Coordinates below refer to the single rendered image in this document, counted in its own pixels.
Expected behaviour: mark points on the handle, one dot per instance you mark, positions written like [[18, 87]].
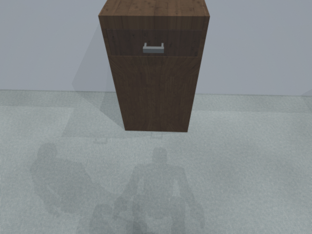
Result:
[[153, 49]]

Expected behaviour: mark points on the cabinet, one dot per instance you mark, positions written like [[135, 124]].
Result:
[[155, 93]]

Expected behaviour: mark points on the drawer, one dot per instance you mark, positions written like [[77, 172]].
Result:
[[176, 42]]

